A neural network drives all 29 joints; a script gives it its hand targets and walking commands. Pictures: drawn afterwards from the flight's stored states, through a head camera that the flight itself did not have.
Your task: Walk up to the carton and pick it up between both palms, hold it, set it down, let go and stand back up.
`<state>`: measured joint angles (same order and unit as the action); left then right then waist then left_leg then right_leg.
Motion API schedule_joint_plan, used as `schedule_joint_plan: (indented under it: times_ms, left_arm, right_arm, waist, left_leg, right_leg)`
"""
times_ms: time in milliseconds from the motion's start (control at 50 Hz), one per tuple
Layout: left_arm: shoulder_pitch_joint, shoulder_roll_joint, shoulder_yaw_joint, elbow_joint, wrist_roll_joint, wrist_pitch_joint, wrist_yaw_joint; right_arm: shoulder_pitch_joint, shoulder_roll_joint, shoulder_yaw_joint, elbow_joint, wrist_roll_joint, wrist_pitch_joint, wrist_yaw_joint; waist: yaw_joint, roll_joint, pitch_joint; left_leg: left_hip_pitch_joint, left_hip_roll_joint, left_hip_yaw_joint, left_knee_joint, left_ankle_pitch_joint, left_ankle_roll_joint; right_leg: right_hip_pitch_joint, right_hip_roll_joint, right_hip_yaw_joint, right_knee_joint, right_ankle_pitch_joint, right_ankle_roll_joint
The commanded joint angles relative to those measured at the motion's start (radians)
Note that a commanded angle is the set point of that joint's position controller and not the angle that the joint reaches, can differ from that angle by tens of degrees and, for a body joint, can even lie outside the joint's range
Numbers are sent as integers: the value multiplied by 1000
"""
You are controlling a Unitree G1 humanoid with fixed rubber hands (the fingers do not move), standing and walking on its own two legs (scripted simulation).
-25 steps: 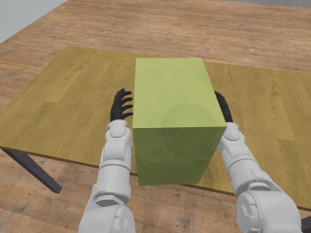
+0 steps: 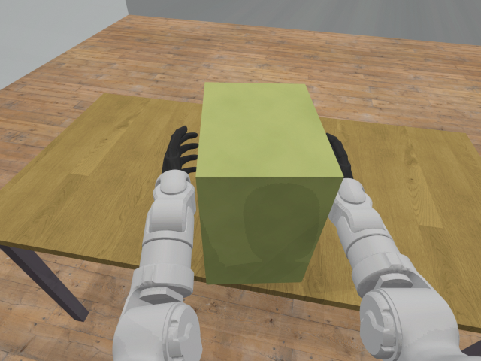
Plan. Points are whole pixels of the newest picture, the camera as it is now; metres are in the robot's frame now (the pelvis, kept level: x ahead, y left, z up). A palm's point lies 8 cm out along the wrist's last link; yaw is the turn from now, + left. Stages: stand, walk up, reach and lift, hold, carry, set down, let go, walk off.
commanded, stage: reach and lift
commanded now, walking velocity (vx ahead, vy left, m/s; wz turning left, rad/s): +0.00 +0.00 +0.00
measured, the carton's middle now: (254, 185) +0.43 +0.01 +0.08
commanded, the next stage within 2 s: hold in 1.84 s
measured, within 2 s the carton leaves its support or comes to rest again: neither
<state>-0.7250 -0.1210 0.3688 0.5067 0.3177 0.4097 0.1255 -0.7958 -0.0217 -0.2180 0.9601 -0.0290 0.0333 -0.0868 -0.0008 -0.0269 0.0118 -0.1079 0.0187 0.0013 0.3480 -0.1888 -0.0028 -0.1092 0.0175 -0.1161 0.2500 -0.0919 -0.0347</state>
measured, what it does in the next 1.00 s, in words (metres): stands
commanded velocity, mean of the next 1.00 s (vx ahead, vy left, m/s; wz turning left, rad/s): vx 0.00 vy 0.00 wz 0.00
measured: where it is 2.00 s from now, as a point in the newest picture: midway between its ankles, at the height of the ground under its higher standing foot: outside the picture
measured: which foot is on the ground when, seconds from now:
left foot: down 0.00-1.00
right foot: down 0.00-1.00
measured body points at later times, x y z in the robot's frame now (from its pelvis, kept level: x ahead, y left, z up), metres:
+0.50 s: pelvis +0.00 +0.01 +0.00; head -0.04 +0.04 +0.45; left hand +0.39 +0.16 +0.19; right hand +0.40 -0.13 +0.18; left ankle +0.00 +0.12 -0.75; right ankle +0.03 -0.10 -0.75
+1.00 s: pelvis -0.01 +0.01 +0.00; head -0.06 +0.04 +0.44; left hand +0.39 +0.15 +0.23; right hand +0.39 -0.13 +0.22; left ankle +0.00 +0.12 -0.75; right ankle +0.03 -0.10 -0.75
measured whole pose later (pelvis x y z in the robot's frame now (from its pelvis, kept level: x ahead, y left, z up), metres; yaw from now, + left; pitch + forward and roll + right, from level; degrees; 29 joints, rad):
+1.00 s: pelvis -0.01 +0.01 +0.00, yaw +0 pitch -8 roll -1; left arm -0.86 -0.04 0.38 0.40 0.32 0.69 0.05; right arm -0.91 -0.06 -0.09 0.81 0.17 0.31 -0.18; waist -0.08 -0.04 0.01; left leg -0.02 0.01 0.00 0.37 -0.20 0.01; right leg -0.02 0.01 -0.10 0.26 -0.10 -0.02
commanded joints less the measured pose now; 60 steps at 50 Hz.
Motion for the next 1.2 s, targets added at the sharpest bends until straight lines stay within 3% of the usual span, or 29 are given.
schedule_joint_plan:
  times_ms: [0,80,200,240,300,380,420,440,600,800,840,900,980,1140,1180]
  left_arm:
    - [-534,-541,-453,-94,-116,-17,-143]
    - [-558,-550,-495,-161,-132,12,-137]
    - [-506,-516,-477,-189,-121,92,-169]
    - [-520,-518,-482,-216,-120,111,-176]
    - [-528,-524,-484,-216,-111,140,-175]
    - [-557,-528,-518,-273,-137,156,-174]
    - [-552,-526,-514,-255,-128,170,-180]
    - [-558,-517,-503,-251,-127,175,-182]
    - [-611,-519,-473,-200,-123,208,-201]
    - [-688,-506,-429,-142,-135,227,-213]
    - [-705,-506,-430,-134,-135,234,-216]
    - [-719,-488,-397,-112,-127,238,-227]
    - [-740,-504,-428,-143,-143,239,-221]
    - [-710,-501,-450,-192,-153,260,-230]
    - [-728,-507,-474,-239,-165,264,-230]
  right_arm:
    - [-753,532,310,-332,81,-75,85]
    - [-755,547,361,-377,135,-39,72]
    - [-743,545,395,-461,178,24,42]
    - [-742,550,406,-473,190,41,34]
    - [-743,527,384,-450,193,62,40]
    - [-757,530,403,-495,221,70,38]
    - [-754,527,399,-491,218,84,30]
    - [-766,533,402,-500,223,89,29]
    - [-830,576,396,-506,229,125,16]
    - [-896,610,397,-486,253,175,-3]
    - [-908,606,389,-476,261,185,-5]
    - [-929,621,380,-475,259,198,-12]
    - [-925,613,388,-470,287,209,-16]
    - [-887,617,455,-521,337,249,-42]
    - [-889,622,466,-552,351,254,-47]
  waist:
    - [-25,20,-531]
    - [-37,40,-521]
    - [-46,13,-468]
    - [-57,30,-448]
    - [-63,71,-404]
    - [-79,78,-452]
    - [-92,64,-415]
    - [-78,56,-408]
    - [-71,47,-390]
    - [-75,15,-380]
    - [-83,37,-381]
    - [-78,9,-370]
    - [-91,57,-398]
    - [-106,42,-399]
    - [-106,64,-425]
  left_leg:
    - [13,-21,19,-7,271,-27]
    - [37,-18,4,6,301,-33]
    - [44,-25,4,-4,285,-25]
    - [46,-28,0,0,290,-31]
    - [70,-17,-2,-7,283,-41]
    - [110,-15,-10,15,350,-51]
    - [100,-17,-13,8,330,-48]
    - [92,-18,-9,2,298,-42]
    - [43,-28,5,-33,155,-18]
    - [18,-36,7,-49,65,2]
    - [21,-39,9,-48,73,-3]
    - [4,-44,13,-62,40,8]
    - [36,-38,8,-39,115,-12]
    - [62,-45,-4,-9,240,-27]
    - [73,-42,-6,1,278,-37]
  right_leg:
    - [326,4,35,56,332,59]
    - [309,11,33,59,322,59]
    - [335,13,40,60,326,66]
    - [347,14,39,65,334,68]
    - [289,25,29,49,223,56]
    - [281,33,29,56,250,54]
    - [286,34,29,51,243,57]
    - [286,32,30,51,229,55]
    - [288,20,42,36,127,56]
    - [291,15,50,18,78,64]
    - [286,18,48,18,72,64]
    - [301,17,52,9,55,71]
    - [305,25,51,22,98,63]
    - [331,36,47,32,210,71]
    - [336,41,46,40,227,73]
